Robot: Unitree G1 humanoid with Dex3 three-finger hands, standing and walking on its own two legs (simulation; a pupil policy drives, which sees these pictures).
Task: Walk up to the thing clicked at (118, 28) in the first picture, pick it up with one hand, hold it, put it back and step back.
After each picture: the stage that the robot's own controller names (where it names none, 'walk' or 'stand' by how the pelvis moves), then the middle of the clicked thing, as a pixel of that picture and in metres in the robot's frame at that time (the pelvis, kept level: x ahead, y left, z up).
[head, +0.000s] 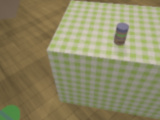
stand; (120, 34) +0.74 -0.20 -0.09
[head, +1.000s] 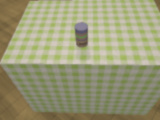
rise first; (81, 35) +0.67 +0.06 -0.05
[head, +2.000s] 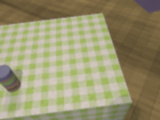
walk; (8, 79) +0.41 +0.36 -0.06
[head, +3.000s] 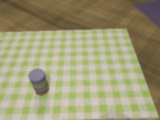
stand; (39, 82) +0.43 +0.23 -0.09
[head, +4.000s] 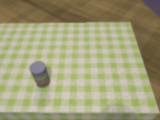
stand; (40, 75) +0.45 +0.22 -0.08
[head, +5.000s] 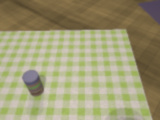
stand; (33, 83) +0.43 +0.25 -0.09
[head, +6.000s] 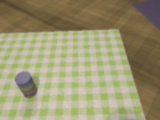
stand; (26, 85) +0.43 +0.28 -0.09
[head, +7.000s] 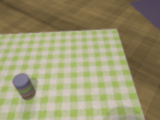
stand; (24, 87) +0.41 +0.29 -0.09
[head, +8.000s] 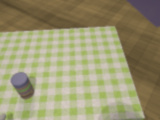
rise first; (23, 86) +0.41 +0.29 -0.09
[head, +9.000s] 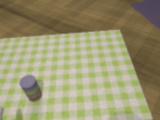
rise first; (31, 88) +0.41 +0.27 -0.09
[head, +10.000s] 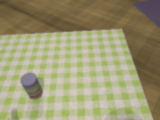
go down; (32, 86) +0.41 +0.27 -0.09
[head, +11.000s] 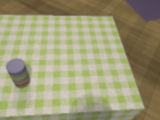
go down; (19, 73) +0.44 +0.25 -0.06
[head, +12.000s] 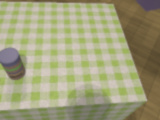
go down; (13, 64) +0.44 +0.25 -0.03
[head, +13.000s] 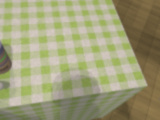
close in; out of the picture +0.44 +0.26 +0.01
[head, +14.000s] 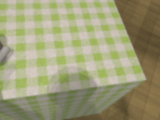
close; out of the picture +0.46 +0.25 +0.03
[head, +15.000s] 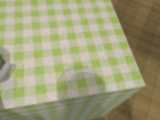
lift; out of the picture +0.42 +0.25 +0.02
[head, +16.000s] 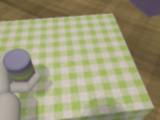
lift; (22, 70) +0.35 +0.19 +0.12
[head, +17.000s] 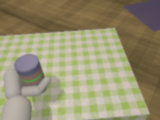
hold; (32, 75) +0.33 +0.18 +0.12
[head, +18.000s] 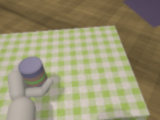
hold; (35, 77) +0.34 +0.17 +0.10
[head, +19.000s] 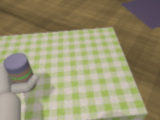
crouch; (21, 73) +0.35 +0.21 +0.11
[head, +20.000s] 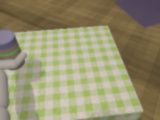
lower; (9, 50) +0.41 +0.24 +0.14
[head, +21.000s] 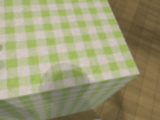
lower; out of the picture +0.48 +0.26 +0.03
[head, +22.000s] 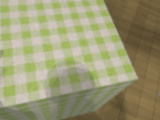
lower; out of the picture +0.47 +0.26 +0.03
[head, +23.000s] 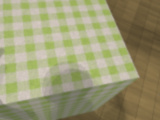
lower; out of the picture +0.47 +0.26 +0.03
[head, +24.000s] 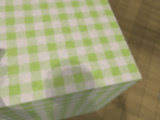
lower; out of the picture +0.47 +0.26 +0.03
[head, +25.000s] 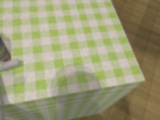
open; out of the picture +0.46 +0.24 +0.03
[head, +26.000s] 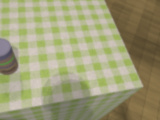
sink last; (3, 57) +0.44 +0.23 +0.00
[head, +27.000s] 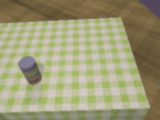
stand; (30, 71) +0.46 +0.26 -0.03
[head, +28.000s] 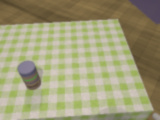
stand; (30, 75) +0.43 +0.24 -0.03
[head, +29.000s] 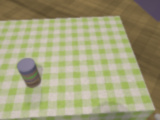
stand; (29, 73) +0.43 +0.24 -0.03
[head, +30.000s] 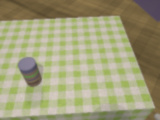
stand; (30, 72) +0.44 +0.24 -0.03
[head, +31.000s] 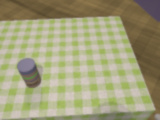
stand; (30, 73) +0.43 +0.24 -0.03
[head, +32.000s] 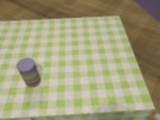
stand; (29, 73) +0.43 +0.24 -0.02
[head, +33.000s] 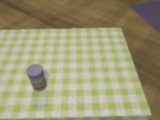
stand; (37, 78) +0.45 +0.23 -0.07
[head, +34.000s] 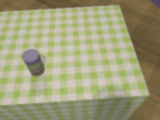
walk; (34, 63) +0.47 +0.24 -0.08
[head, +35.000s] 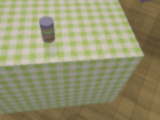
walk; (47, 30) +0.66 +0.18 -0.07
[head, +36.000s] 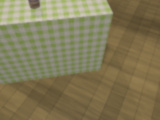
stand; out of the picture +0.95 +0.34 -0.06
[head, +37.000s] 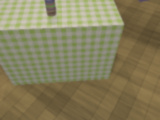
stand; (50, 6) +1.00 +0.23 -0.08
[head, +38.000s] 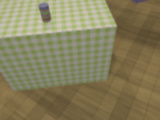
stand; (45, 12) +1.01 +0.27 -0.09
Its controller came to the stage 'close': yes
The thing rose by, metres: 0.21
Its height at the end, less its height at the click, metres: +0.00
